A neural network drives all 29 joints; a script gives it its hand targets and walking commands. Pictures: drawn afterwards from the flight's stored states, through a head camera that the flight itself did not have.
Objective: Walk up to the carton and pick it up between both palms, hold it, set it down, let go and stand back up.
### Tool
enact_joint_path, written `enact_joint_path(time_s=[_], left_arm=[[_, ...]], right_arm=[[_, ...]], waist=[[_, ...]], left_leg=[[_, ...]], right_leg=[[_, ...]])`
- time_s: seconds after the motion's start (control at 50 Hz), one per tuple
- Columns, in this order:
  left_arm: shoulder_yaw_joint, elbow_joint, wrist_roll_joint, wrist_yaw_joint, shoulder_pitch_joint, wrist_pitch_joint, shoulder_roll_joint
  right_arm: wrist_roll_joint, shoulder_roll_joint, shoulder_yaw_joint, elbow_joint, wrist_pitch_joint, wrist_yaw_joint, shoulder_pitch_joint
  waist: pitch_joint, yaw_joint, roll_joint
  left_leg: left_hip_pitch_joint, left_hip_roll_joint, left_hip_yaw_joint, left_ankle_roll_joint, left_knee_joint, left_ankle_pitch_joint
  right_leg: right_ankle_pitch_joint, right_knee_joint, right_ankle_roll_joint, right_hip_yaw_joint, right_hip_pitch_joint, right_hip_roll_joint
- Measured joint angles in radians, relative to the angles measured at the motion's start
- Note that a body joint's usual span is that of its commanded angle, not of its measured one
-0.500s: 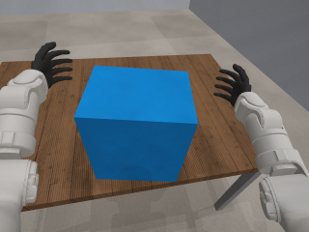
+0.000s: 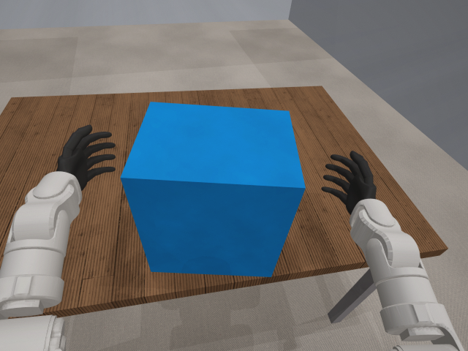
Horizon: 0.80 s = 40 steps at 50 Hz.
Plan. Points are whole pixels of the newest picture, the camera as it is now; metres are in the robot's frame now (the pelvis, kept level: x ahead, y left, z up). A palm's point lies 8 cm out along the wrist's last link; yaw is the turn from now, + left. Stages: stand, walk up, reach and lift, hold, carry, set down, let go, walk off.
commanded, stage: set down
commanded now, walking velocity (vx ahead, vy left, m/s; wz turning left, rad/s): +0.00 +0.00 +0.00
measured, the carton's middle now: (215, 196) +0.40 +0.03 +0.03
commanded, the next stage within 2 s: none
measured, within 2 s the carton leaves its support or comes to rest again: neither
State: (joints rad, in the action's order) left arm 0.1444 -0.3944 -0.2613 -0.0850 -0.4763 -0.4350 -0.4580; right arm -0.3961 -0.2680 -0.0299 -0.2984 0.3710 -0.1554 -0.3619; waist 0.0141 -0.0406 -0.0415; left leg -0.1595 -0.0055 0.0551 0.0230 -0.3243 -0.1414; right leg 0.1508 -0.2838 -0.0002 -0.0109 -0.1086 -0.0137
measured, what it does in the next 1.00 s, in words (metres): stands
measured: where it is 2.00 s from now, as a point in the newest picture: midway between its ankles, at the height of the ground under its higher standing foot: outside the picture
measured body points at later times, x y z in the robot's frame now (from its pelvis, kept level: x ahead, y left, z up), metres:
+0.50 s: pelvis +0.01 +0.00 +0.00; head +0.01 +0.01 +0.45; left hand +0.30 +0.26 +0.05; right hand +0.28 -0.21 +0.04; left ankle +0.02 +0.10 -0.75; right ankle +0.00 -0.12 -0.75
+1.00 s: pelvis +0.02 +0.01 +0.00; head +0.01 +0.02 +0.45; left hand +0.23 +0.26 +0.01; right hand +0.24 -0.20 +0.01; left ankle +0.02 +0.10 -0.75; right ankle +0.00 -0.12 -0.75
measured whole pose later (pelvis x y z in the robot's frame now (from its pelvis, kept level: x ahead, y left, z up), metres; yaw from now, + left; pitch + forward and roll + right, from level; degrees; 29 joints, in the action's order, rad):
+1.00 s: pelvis +0.02 +0.01 +0.00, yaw +0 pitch -3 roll -1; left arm -0.02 -0.23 -0.27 -0.07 0.23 0.11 -0.37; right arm -0.23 -0.17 0.00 -0.12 -0.04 -0.10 0.29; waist -0.03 0.03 -0.01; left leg -0.11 0.01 0.04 0.03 -0.36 -0.20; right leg 0.20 -0.31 0.01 -0.02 -0.05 0.00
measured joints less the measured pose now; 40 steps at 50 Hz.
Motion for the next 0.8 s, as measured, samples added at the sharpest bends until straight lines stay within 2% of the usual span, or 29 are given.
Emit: enact_joint_path(time_s=[0.14, 0.3, 0.46, 0.68, 0.8], left_arm=[[-0.018, 0.141, -0.001, 0.004, 0.219, 0.019, 0.041], [-0.059, 0.204, -0.037, 0.020, 0.316, 0.137, 0.048], [-0.054, 0.192, -0.015, -0.007, 0.410, 0.241, 0.063], [-0.105, 0.204, -0.027, 0.001, 0.580, 0.416, 0.085], [-0.118, 0.179, -0.023, 0.002, 0.621, 0.478, 0.078]], right_arm=[[0.030, 0.025, -0.015, 0.142, -0.044, 0.011, 0.208], [0.081, 0.045, -0.055, 0.259, -0.087, 0.025, 0.281], [0.110, 0.069, 0.012, 0.255, -0.144, 0.020, 0.410], [0.155, 0.096, 0.026, 0.307, -0.296, 0.022, 0.575], [0.165, 0.093, 0.033, 0.254, -0.335, 0.033, 0.594]], waist=[[-0.022, 0.015, 0.012], [-0.032, 0.033, 0.026], [-0.041, 0.041, 0.021], [-0.052, 0.057, 0.026], [-0.051, 0.067, 0.019]], left_leg=[[0.020, 0.003, -0.009, 0.001, -0.017, -0.020], [-0.012, 0.007, -0.009, 0.003, -0.021, -0.014], [0.017, 0.006, -0.009, 0.000, -0.003, -0.015], [0.022, 0.010, -0.008, 0.004, -0.029, -0.040], [0.030, 0.014, -0.012, 0.007, -0.035, -0.046]], right_leg=[[0.016, -0.005, 0.001, 0.007, 0.029, 0.002], [0.023, -0.031, 0.002, 0.005, -0.014, 0.006], [0.023, -0.013, 0.000, 0.001, 0.014, 0.004], [0.042, -0.030, 0.005, -0.004, 0.023, 0.006], [0.049, -0.034, 0.008, -0.003, 0.033, 0.010]])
